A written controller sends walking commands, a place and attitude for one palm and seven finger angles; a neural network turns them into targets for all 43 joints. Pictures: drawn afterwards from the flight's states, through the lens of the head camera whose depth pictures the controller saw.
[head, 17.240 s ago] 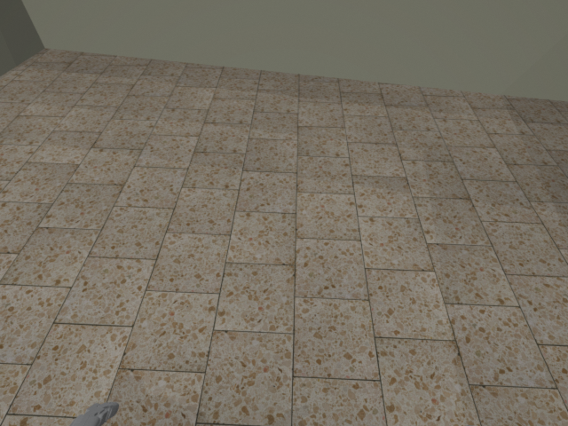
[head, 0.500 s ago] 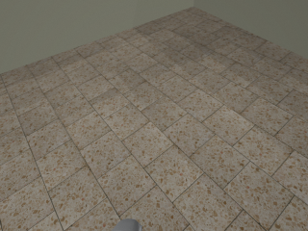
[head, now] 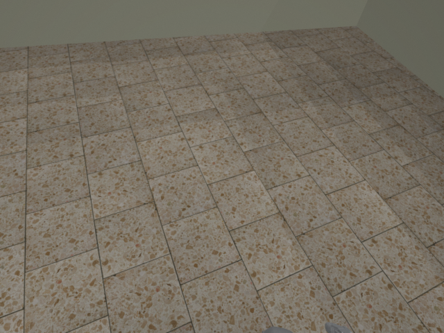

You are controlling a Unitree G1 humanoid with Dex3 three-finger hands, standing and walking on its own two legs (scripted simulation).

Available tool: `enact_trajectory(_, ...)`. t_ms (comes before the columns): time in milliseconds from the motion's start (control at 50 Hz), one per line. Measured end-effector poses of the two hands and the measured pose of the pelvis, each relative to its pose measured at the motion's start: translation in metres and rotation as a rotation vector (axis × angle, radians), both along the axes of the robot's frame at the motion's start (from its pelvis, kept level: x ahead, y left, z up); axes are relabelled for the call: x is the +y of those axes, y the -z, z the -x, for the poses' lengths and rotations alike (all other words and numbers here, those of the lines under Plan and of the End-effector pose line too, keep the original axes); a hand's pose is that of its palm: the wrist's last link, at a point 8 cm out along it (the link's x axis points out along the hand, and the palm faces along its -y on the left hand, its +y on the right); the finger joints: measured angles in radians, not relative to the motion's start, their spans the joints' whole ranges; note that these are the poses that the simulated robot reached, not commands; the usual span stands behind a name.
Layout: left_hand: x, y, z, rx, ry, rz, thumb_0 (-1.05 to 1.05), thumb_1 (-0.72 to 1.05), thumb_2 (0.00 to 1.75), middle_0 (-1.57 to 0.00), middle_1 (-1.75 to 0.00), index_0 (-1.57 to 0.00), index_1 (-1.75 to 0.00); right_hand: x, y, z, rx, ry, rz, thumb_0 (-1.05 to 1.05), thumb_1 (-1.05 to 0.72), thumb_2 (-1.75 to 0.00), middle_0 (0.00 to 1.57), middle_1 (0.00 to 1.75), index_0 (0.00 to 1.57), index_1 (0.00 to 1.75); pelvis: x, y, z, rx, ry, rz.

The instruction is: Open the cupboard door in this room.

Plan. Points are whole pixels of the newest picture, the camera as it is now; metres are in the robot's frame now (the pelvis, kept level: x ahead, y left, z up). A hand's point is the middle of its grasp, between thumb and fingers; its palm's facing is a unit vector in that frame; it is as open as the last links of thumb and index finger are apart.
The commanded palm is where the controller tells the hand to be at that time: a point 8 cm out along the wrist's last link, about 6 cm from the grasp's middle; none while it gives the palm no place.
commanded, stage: turn or walk to find it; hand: left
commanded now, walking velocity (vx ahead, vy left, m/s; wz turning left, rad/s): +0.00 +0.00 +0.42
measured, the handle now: out of the picture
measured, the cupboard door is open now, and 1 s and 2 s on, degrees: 0 0 0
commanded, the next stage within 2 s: stand and wait in 1.40 s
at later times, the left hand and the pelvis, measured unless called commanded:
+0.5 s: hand out of the picture +0.02 +0.13 -0.15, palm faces +0.19 -0.94 -0.28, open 7.4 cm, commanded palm none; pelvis -0.02 -0.06 +0.00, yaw +12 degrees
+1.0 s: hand out of the picture -0.10 +0.20 -0.17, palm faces +0.45 -0.86 -0.24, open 7.4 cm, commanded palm none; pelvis -0.06 -0.02 +0.00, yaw +24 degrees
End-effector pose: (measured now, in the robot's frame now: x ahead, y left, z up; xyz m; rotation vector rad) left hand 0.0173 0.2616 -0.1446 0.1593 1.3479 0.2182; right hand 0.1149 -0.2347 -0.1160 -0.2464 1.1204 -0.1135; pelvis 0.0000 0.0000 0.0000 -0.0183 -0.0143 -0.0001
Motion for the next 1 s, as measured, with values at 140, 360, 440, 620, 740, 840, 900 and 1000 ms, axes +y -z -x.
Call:
enact_trajectory(140, -0.011, -0.012, -0.040, -0.133, 0.021, -0.020, 0.00, 0.91, 0.89, -0.20, -0.30, -0.20, -0.29, -0.012, 0.010, 0.037, 0.069, 0.023, -0.021, 0.01, -0.91, -0.90, 0.20, 0.30, 0.20, 0.30, -0.011, 0.000, 0.008, 0.005, -0.042, -0.010)
enact_trajectory(360, -0.065, -0.031, -0.037, -0.219, 0.010, -0.074, 0.00, 0.91, 0.89, -0.20, -0.30, -0.20, -0.29, -0.068, 0.046, 0.089, 0.241, 0.031, -0.053, 0.01, -0.91, -0.90, 0.20, 0.30, 0.20, 0.30, -0.055, 0.007, 0.021, 0.016, -0.144, -0.046)
enact_trajectory(440, -0.077, -0.035, -0.009, -0.174, -0.047, -0.070, 0.00, 0.91, 0.89, -0.20, -0.30, -0.20, -0.30, -0.079, 0.042, 0.088, 0.265, -0.002, -0.053, 0.01, -0.91, -0.90, 0.20, 0.30, 0.19, 0.30, -0.062, 0.001, 0.022, 0.014, -0.181, -0.061)
enact_trajectory(620, -0.079, -0.023, 0.057, -0.097, -0.191, -0.048, 0.00, 0.92, 0.89, -0.20, -0.30, -0.20, -0.30, -0.069, 0.034, 0.058, 0.269, -0.128, -0.014, 0.01, -0.91, -0.90, 0.19, 0.30, 0.19, 0.30, -0.061, 0.000, 0.028, 0.020, -0.273, -0.058)
enact_trajectory(740, -0.058, -0.001, 0.114, -0.038, -0.301, -0.021, 0.00, 0.91, 0.89, -0.20, -0.30, -0.20, -0.30, -0.028, 0.027, 0.008, 0.147, -0.258, 0.021, 0.01, -0.91, -0.90, 0.19, 0.30, 0.19, 0.30, -0.041, 0.010, 0.040, 0.015, -0.338, -0.030)
enact_trajectory(840, -0.039, 0.014, 0.151, 0.027, -0.369, -0.004, 0.00, 0.91, 0.89, -0.20, -0.30, -0.20, -0.29, 0.011, 0.012, -0.018, 0.028, -0.337, 0.028, 0.01, -0.91, -0.90, 0.20, 0.30, 0.19, 0.30, -0.026, 0.013, 0.050, 0.003, -0.363, -0.024)
enact_trajectory(900, -0.033, 0.007, 0.156, 0.020, -0.392, 0.001, 0.00, 0.91, 0.89, -0.20, -0.30, -0.20, -0.29, 0.024, 0.003, -0.021, 0.009, -0.368, 0.030, 0.01, -0.91, -0.90, 0.20, 0.30, 0.20, 0.30, -0.021, 0.006, 0.053, 0.004, -0.392, -0.005)
enact_trajectory(1000, -0.027, -0.004, 0.148, -0.043, -0.406, -0.015, 0.00, 0.91, 0.89, -0.20, -0.30, -0.20, -0.29, 0.034, 0.001, -0.017, 0.024, -0.400, 0.014, 0.01, -0.91, -0.90, 0.20, 0.30, 0.20, 0.30, -0.021, 0.000, 0.057, 0.011, -0.427, 0.000)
